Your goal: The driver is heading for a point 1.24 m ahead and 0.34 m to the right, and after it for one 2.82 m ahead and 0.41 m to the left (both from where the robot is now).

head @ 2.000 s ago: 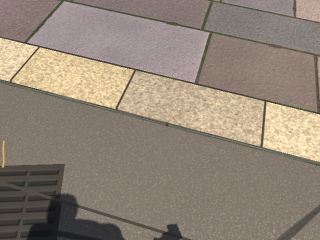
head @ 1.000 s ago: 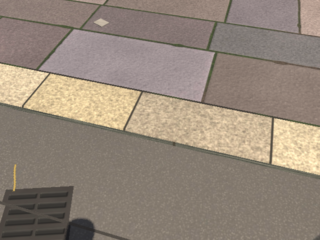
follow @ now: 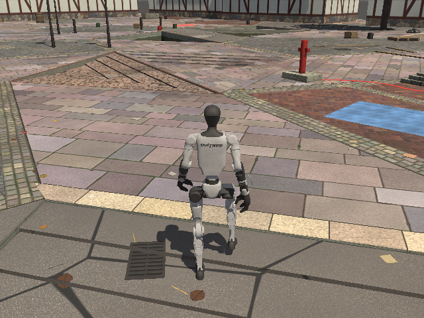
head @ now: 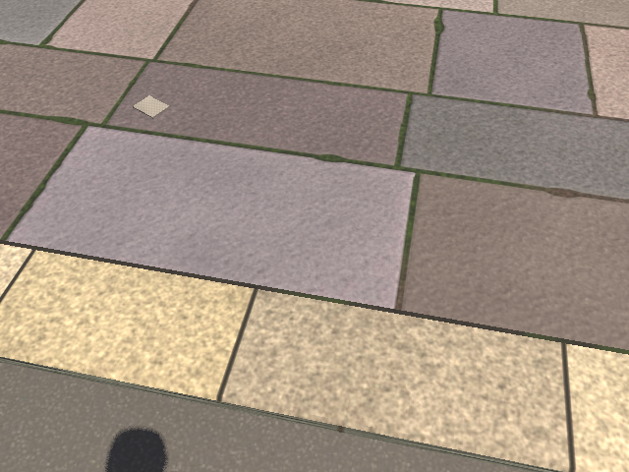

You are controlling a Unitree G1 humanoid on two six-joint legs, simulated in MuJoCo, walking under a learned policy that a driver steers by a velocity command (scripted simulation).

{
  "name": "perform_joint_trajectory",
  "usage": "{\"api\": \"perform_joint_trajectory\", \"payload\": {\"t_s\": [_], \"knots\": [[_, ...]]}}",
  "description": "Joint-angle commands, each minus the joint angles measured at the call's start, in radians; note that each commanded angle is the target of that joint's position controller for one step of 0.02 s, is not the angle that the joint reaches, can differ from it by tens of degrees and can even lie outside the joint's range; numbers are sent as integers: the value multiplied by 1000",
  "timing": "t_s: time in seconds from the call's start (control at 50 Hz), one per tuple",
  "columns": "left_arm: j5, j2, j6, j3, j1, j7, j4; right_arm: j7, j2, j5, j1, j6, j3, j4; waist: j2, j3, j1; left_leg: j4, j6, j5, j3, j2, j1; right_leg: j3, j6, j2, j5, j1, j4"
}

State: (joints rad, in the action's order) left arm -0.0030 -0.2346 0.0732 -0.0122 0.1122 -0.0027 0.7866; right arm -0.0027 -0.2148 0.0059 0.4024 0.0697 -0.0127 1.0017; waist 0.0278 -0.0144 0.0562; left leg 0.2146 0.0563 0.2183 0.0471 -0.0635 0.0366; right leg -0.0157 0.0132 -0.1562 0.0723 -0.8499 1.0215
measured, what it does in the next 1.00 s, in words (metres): climbs: right foot 0.04 m higher, then left foot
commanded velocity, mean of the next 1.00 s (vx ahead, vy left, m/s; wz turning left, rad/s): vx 0.50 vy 0.00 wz -0.13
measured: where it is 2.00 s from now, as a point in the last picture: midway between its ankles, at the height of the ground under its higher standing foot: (382, 241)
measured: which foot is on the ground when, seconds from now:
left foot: down 0.00-0.16, up 0.18-0.66, down 0.68-1.00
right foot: up 0.00-0.12, down 0.14-0.70, up 0.72-1.00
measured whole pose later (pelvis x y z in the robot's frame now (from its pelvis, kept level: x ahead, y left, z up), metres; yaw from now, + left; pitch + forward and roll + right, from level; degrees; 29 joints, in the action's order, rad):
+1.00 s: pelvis +0.54 +0.02 +0.03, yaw -9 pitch +2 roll +1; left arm -0.02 -0.22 0.02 -0.05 0.15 -0.01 0.79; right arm 0.02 -0.20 0.03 0.39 0.07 -0.04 1.02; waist 0.02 -0.01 0.05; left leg 0.28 0.00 0.29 0.21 0.02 0.01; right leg -0.01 -0.02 -0.11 0.18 -0.86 1.18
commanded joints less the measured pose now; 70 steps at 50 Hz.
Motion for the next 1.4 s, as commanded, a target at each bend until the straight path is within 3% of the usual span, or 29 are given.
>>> {"api": "perform_joint_trajectory", "payload": {"t_s": [0.02, 0.1, 0.14, 0.16, 0.18, 0.2, 0.26, 0.34, 0.4, 0.58, 0.64, 0.66, 0.68, 0.7, 0.72, 0.74, 0.82, 0.88, 0.98, 1.04, 1.08, 1.12, 1.14, 1.16, 1.18, 1.2, 1.22, 1.26, 1.4], "knots": [[-11, -28, 23, 7, -141, -15, -97, 11, -186, -16, 33, 7, -32, -44, -65, 93, 10, -132, 163, -259, -122, 275, 66, -56, -9, 46, -29, 97, -204], [-16, -83, 34, -17, -82, -36, -113, 11, -191, -11, 46, -23, -32, -37, -157, 25, -62, 26, 119, -679, -104, 319, -124, -93, -75, 133, 96, 245, -342], [-13, -188, 35, -69, 227, -31, -29, 19, -172, 0, 5, -27, -22, -61, -142, -174, -213, 405, 60, -854, -27, 236, -2, -49, -142, 141, 33, 696, -401], [12, -296, 26, -100, 365, -22, 4, 13, -68, -1, 117, -9, 7, -91, 99, -361, -187, 814, -10, -472, 14, 98, 400, 426, -293, -142, 253, 1113, -489], [9, -270, 16, -93, 410, -12, 17, -1, -68, 10, 61, 21, 8, -77, 223, -444, -217, 1065, -17, 233, -121, -14, 580, 839, -362, -243, 384, 1199, -744], [13, -207, 23, -66, 304, -6, 4, -17, -158, -24, 2, 42, -25, -98, 177, -293, -181, 1229, -1, 230, -208, 37, 710, 763, -320, -245, 444, 1087, -756], [12, -95, 35, -35, 118, -16, 6, -6, -140, -29, -123, 31, -35, -148, 24, -29, -65, 1113, 26, 58, -129, 186, 648, 354, -231, -123, 271, 656, -825], [10, -97, 49, -39, 122, -23, 45, 9, -92, -19, -89, -14, -30, -129, 30, 19, -17, 965, -3, -12, -102, 202, 581, 148, -246, -56, 113, 555, -911], [9, -141, 46, -53, 181, -6, 72, 7, -99, -5, -199, -9, -33, -161, 12, 41, -40, 795, -39, -152, -98, 218, 682, 113, -253, -63, 60, 625, -935], [-16, -185, 7, -75, 277, 12, 122, -23, -96, -23, -416, 7, -26, -208, 48, 87, -115, 374, -41, -189, -48, 162, 605, 60, -207, -114, 62, 809, -879], [-15, -165, -13, -70, 332, 8, 145, -31, -132, -23, -402, 27, -45, -209, 10, 48, -102, 263, -9, -91, 18, 88, 436, 81, -183, -90, -167, 859, -728], [-21, -183, -22, -70, 320, 8, 146, -28, -155, -24, -281, 33, -67, -171, 22, -23, -33, 203, 6, -102, 47, 43, 246, 53, -161, -52, -352, 833, -569], [-17, -184, -21, -64, 264, 9, 121, -21, -216, -20, -78, 38, -94, -121, 31, -144, 67, 234, 41, -136, -37, 122, -55, 18, -118, -10, -348, 670, -337], [12, -84, -1, -37, 240, 6, 69, -4, -334, 0, 74, 27, -123, -97, -177, -273, 93, 236, 128, -250, -388, 411, -395, -52, -45, 106, 79, 309, 47], [-14, -32, 27, -27, 292, 9, 85, -1, -316, 8, 110, 22, -115, -84, -301, -355, 84, 140, 244, -265, -674, 541, -465, 88, -18, 197, 500, 104, 268], [-44, -110, 39, -49, 238, 8, 85, 2, -235, 6, 68, 20, -95, -88, -186, -252, 88, 138, 219, -221, -549, 499, -377, 158, -24, 129, 468, 19, 374], [-40, -74, -9, -62, 155, 9, 62, -9, -65, 15, -132, 24, -46, -96, -171, 16, -22, -4, 101, -118, -183, 358, 33, 89, -42, 21, 223, 58, 377], [-42, -18, -51, -55, 165, 10, 40, -2, -72, 21, -110, 25, -47, -62, -135, 73, -58, -43, 104, -209, -70, 364, 114, 93, -42, 28, 215, -25, 508], [-9, -3, -45, -30, -29, -12, -79, 36, -144, 26, -120, 19, -55, -78, -89, 96, -46, -97, 84, -269, 110, 312, 183, -21, -30, 36, 53, 80, 66], [-11, 1, -42, -26, -86, -37, -127, 47, -199, -4, -54, 8, -72, -64, -75, 90, -36, -57, 88, -494, 125, 385, -2, -64, -77, 48, 114, 65, -69], [-10, -28, -42, -43, -66, -47, -142, 49, -216, -16, -55, -9, -78, -75, -115, 35, -65, 76, 66, -912, 169, 388, -86, -135, -119, 119, 174, 174, -133], [-20, -104, -47, -83, 102, -57, -126, 52, -250, -20, -94, -22, -86, -92, -176, -73, -175, 352, 39, -1209, 198, 370, -86, -170, -170, 212, 200, 435, -231], [-25, -181, -50, -123, 248, -48, -87, 52, -244, -27, -97, -18, -84, -102, -139, -151, -244, 569, 4, -1044, 199, 316, 28, -111, -204, 247, 106, 706, -368], [-30, -314, -55, -159, 312, -25, -69, 41, -116, 14, -37, 0, -49, -157, 152, -214, -188, 984, -67, -222, 179, 168, 440, 389, -337, -9, 193, 1042, -495], [-10, -319, -42, -149, 302, -19, -101, 15, -88, 14, -47, 49, -35, -183, 196, -401, -159, 1248, -71, 287, -98, 10, 633, 954, -475, -184, 373, 1157, -737], [7, -228, -23, -117, 265, -21, -100, -3, -172, -36, -169, 76, -67, -207, 81, -278, -179, 1318, -43, 215, -183, 64, 757, 856, -401, -173, 380, 1088, -782], [5, -177, -12, -101, 239, -23, -86, -6, -148, -47, -209, 86, -61, -229, 41, -145, -147, 1278, -18, 155, -159, 107, 787, 699, -359, -144, 332, 940, -758], [-1, -119, -1, -83, 121, -30, -96, 12, -135, -15, -201, 74, -66, -229, -37, -36, -47, 1133, -11, 67, -145, 186, 672, 444, -296, -39, 150, 673, -758], [-11, -160, 8, -96, 199, 9, -111, 23, -107, 11, -345, 24, -65, -307, 3, 6, -63, 702, -101, -157, -98, 160, 645, 272, -280, 44, -38, 582, -817]]}}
